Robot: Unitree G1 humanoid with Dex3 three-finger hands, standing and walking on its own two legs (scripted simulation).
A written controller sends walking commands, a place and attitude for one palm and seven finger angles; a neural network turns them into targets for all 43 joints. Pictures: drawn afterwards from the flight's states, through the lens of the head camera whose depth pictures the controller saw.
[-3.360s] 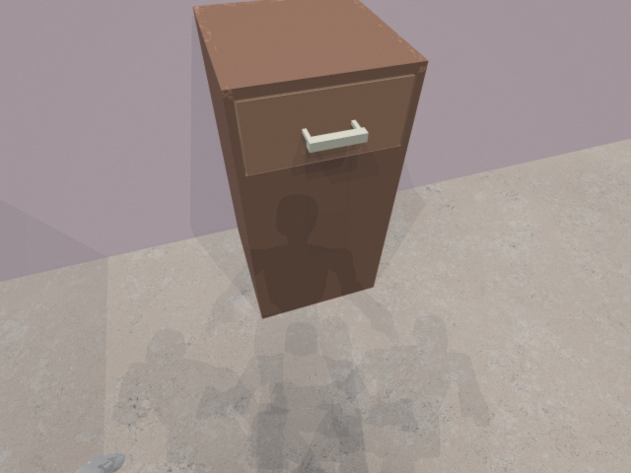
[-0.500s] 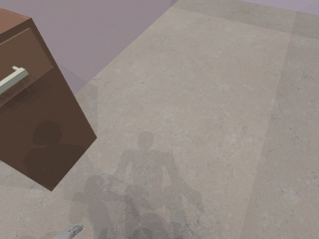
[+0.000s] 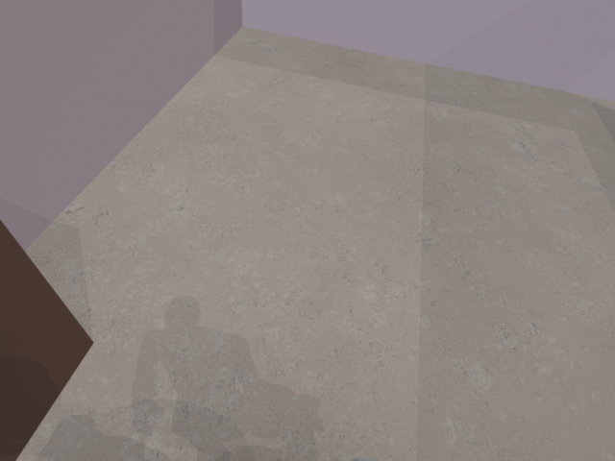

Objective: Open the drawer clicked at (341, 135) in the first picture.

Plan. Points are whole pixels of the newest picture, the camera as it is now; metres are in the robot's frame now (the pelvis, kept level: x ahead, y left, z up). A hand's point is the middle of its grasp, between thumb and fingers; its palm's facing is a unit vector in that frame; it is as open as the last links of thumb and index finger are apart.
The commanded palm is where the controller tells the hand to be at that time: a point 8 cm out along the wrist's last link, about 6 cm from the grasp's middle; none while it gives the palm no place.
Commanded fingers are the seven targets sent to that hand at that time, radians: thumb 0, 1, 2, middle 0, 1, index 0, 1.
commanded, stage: walk to a spot facing it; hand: left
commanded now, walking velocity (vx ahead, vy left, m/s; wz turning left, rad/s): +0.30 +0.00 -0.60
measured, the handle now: out of the picture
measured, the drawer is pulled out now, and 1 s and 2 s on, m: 0.00 0.00 0.00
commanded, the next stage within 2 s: turn to face it in 1.22 s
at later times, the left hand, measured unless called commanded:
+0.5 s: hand (271, 333) +0.37 +0.08 -0.18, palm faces -0.30 -0.94 -0.18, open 7.4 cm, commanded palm none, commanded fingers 0.00 0.90 0.90 -0.20 -0.30 -0.20 -0.30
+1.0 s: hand (262, 276) +0.50 +0.11 -0.19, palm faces -0.41 -0.89 -0.19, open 7.4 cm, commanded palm none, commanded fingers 0.00 0.90 0.90 -0.20 -0.30 -0.20 -0.30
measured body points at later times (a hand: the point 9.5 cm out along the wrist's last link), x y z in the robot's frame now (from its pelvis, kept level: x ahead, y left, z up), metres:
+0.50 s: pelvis +0.20 -0.06 -0.02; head +0.25 -0.07 +0.42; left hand +0.39 +0.13 -0.17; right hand +0.08 -0.27 -0.17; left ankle +0.14 +0.10 -0.63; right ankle +0.23 -0.12 -0.74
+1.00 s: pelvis +0.42 -0.07 -0.01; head +0.45 -0.06 +0.43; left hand +0.52 +0.16 -0.17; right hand +0.44 -0.34 -0.12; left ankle +0.52 +0.00 -0.74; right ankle +0.30 -0.13 -0.64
